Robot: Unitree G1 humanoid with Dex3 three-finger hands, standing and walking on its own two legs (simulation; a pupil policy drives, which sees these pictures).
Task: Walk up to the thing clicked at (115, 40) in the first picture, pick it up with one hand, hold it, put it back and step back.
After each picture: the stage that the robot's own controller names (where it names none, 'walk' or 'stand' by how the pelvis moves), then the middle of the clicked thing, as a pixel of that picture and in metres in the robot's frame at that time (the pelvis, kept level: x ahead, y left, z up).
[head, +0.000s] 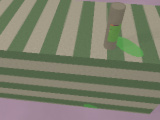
stand; (113, 28) +0.68 -0.15 -0.01
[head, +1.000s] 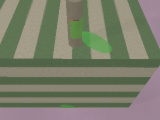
sink last; (74, 23) +0.63 +0.05 +0.03
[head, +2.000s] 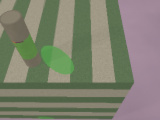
walk; (23, 42) +0.48 +0.25 +0.03
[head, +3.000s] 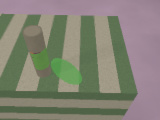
stand; (38, 54) +0.49 +0.20 +0.00
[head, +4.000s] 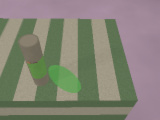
stand; (36, 63) +0.45 +0.20 -0.01
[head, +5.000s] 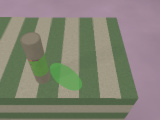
stand; (37, 61) +0.47 +0.20 -0.01
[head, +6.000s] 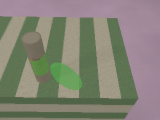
stand; (38, 60) +0.47 +0.20 -0.01
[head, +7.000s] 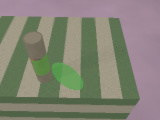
stand; (39, 60) +0.47 +0.19 -0.01
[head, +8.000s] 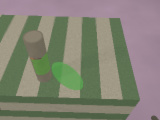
rise first; (39, 59) +0.47 +0.20 -0.01
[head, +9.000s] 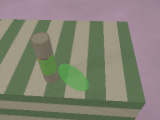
go down; (46, 60) +0.48 +0.19 -0.01
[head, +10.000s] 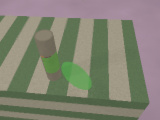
go down; (49, 58) +0.48 +0.18 +0.00
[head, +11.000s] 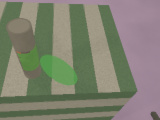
go down; (27, 53) +0.46 +0.18 +0.03
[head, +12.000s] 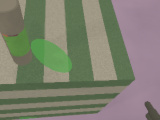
close in; (15, 36) +0.47 +0.18 +0.06
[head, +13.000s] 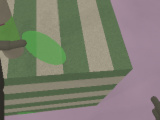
close; (2, 26) +0.49 +0.19 +0.08
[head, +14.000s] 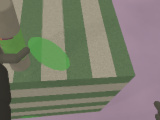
lift; (11, 40) +0.45 +0.19 +0.07
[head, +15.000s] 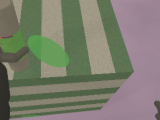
lift; (10, 39) +0.46 +0.19 +0.07
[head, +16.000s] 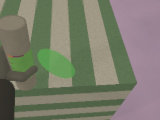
lift; (20, 58) +0.39 +0.18 +0.09
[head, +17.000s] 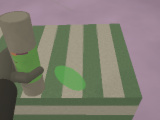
hold; (26, 59) +0.33 +0.17 +0.18
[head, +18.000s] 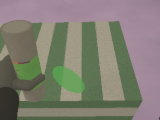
hold; (27, 66) +0.33 +0.17 +0.15
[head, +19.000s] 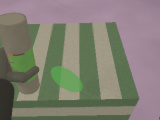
crouch; (21, 58) +0.35 +0.18 +0.16
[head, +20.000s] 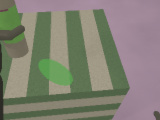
lower; (7, 19) +0.48 +0.20 +0.19
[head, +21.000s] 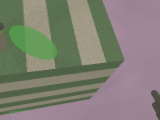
lower; out of the picture +0.53 +0.21 +0.09
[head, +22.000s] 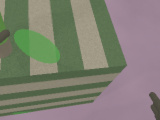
lower; out of the picture +0.51 +0.21 +0.08
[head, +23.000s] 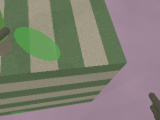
lower; out of the picture +0.51 +0.21 +0.09
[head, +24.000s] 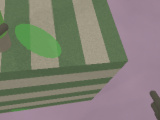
lower; out of the picture +0.52 +0.21 +0.09
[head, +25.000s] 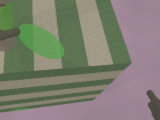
open; out of the picture +0.52 +0.18 +0.09
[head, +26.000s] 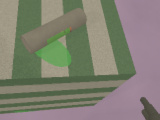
sink last; (56, 29) +0.54 +0.05 -0.02
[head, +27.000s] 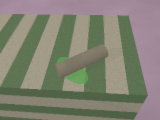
sink last; (82, 60) +0.52 +0.04 -0.05
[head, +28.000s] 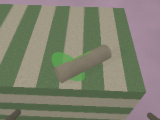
stand; (83, 62) +0.48 +0.01 -0.04
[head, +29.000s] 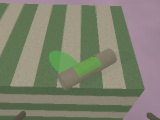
stand; (88, 68) +0.44 -0.01 -0.03
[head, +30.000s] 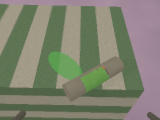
stand; (94, 77) +0.40 -0.03 -0.03
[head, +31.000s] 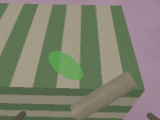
stand; (103, 96) +0.33 -0.06 -0.06
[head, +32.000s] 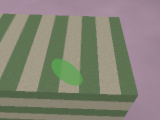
stand; out of the picture +0.24 -0.11 -0.64
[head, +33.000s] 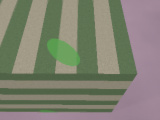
walk; out of the picture +0.26 -0.08 -0.63
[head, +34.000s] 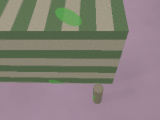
walk; (97, 94) +0.53 -0.07 -0.63
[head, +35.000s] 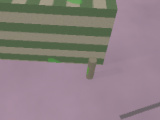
stand; (91, 68) +0.85 -0.10 -0.63
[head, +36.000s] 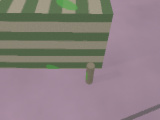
stand; (89, 73) +0.82 -0.08 -0.65
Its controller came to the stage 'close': yes
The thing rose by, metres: 0.20
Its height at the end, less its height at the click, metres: -0.64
